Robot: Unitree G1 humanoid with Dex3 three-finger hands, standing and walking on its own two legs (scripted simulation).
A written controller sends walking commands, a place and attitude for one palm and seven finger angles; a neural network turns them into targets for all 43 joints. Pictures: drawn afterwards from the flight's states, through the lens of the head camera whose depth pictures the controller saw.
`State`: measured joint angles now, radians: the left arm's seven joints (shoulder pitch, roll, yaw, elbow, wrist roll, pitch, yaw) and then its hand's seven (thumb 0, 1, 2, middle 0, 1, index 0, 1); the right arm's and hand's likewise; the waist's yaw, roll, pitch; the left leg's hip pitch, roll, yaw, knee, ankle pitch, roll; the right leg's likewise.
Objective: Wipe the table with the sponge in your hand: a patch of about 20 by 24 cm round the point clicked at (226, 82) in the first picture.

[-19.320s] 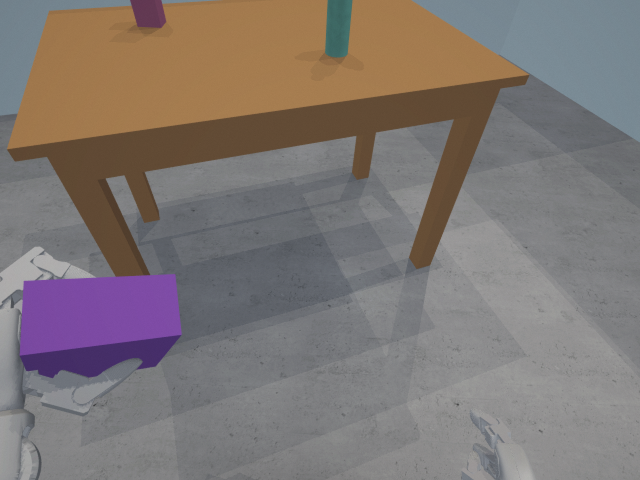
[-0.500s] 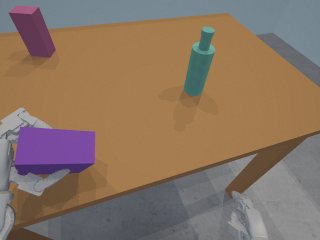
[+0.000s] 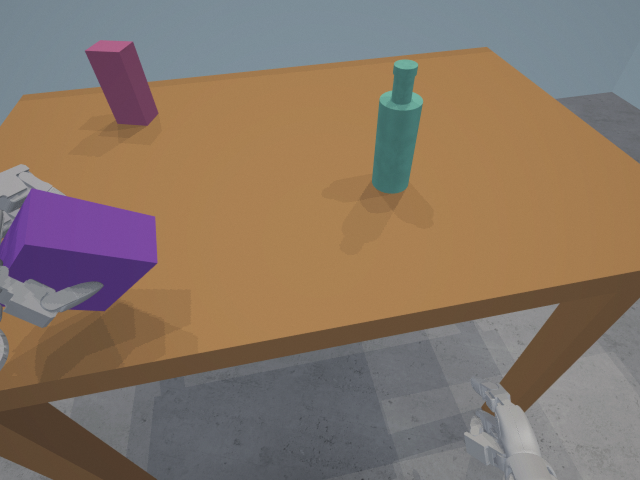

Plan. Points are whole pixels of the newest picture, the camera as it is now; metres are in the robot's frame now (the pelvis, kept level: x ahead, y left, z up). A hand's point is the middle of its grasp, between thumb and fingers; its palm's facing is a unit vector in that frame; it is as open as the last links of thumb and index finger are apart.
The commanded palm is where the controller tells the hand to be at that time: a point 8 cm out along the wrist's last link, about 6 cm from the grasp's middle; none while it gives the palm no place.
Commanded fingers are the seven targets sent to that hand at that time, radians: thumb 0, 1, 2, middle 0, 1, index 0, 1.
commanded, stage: turn the palm down, sponge in hand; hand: left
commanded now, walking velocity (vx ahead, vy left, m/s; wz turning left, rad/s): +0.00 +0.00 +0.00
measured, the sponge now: (92, 261) +0.26 +0.29 +0.17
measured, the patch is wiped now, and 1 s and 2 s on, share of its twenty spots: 0.00 0.00 0.00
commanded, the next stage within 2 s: move the sponge above the wiping area in 1.68 s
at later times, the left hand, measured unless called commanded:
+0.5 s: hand (78, 229) +0.27 +0.29 +0.21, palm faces +0.23 -0.35 -0.91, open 10.0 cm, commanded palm +0.22 +0.28 +0.27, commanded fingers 0.00 0.10 1.30 -1.20 -1.60 -1.20 -1.60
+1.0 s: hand (33, 228) +0.26 +0.32 +0.22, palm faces +0.29 -0.25 -0.92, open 10.0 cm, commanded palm +0.19 +0.31 +0.31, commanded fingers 0.00 0.10 1.30 -1.20 -1.60 -1.20 -1.60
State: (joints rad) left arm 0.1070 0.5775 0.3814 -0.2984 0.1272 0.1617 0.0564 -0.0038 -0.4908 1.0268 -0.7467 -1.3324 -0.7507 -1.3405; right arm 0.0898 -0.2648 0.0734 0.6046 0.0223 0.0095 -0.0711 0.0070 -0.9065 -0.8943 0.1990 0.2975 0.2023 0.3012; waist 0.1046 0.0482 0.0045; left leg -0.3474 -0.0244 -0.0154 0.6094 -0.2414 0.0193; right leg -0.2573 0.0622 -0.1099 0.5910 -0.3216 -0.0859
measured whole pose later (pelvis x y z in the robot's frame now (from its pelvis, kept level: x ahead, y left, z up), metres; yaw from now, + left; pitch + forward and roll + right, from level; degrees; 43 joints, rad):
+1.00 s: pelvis -0.02 +0.04 +0.01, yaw -4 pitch -4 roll +0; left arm -0.07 0.67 0.11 -0.36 0.59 0.54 -0.14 0.00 -0.49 1.03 -0.74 -1.34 -0.75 -1.35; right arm 0.02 -0.26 0.11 0.59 0.10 0.03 -0.10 0.01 -0.91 -0.89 0.20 0.30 0.19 0.30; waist 0.14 0.11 0.00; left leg -0.28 -0.07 0.00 0.52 -0.18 0.05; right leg -0.23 0.04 -0.02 0.55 -0.26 -0.04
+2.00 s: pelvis -0.02 +0.01 +0.01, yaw -5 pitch -6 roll +1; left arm -0.01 0.69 -0.08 -0.35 0.77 0.43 -0.17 0.00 -0.49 1.03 -0.76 -1.35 -0.77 -1.35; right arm 0.00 -0.29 0.09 0.66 0.04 -0.01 -0.08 0.01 -0.91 -0.89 0.20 0.30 0.20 0.30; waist 0.15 0.12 0.02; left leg -0.23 -0.03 0.00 0.50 -0.18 0.01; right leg -0.19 0.08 -0.01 0.53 -0.25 -0.09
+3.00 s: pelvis -0.01 +0.04 +0.01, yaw -6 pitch -5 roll +1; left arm -0.12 0.62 -0.08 -0.34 0.82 0.42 -0.05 0.00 -0.49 1.03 -0.77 -1.37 -0.79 -1.36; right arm 0.00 -0.27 0.05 0.68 0.06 0.00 -0.07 0.01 -0.91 -0.89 0.20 0.30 0.12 0.27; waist 0.15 0.12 -0.02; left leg -0.17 -0.07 0.02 0.41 -0.15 0.06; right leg -0.15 0.04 0.02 0.48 -0.24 -0.04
